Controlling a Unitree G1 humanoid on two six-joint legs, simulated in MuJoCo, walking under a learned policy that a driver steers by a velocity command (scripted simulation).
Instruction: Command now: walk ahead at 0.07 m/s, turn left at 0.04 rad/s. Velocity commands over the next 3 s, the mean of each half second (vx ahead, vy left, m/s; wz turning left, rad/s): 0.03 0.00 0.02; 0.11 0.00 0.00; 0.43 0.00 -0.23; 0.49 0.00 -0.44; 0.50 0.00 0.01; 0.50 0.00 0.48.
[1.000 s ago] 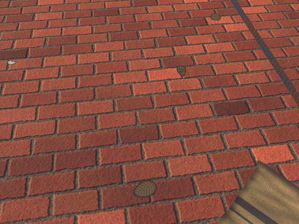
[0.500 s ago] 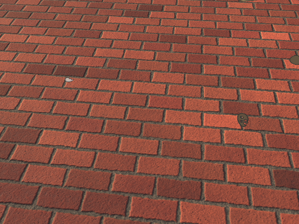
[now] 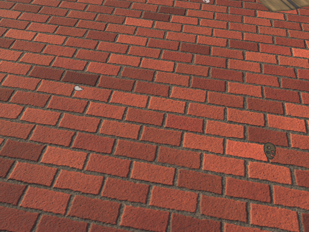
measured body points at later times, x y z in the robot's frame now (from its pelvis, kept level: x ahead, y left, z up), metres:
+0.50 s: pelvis +0.05 -0.03 +0.00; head +0.06 -0.03 +0.45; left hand +0.11 +0.22 -0.14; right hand +0.14 -0.28 -0.14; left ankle +0.08 +0.10 -0.73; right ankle +0.03 -0.15 -0.73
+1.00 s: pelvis +0.10 -0.01 -0.01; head +0.10 +0.01 +0.44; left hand +0.08 +0.25 -0.16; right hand +0.14 -0.27 -0.15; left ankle +0.09 +0.09 -0.74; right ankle +0.03 -0.15 -0.73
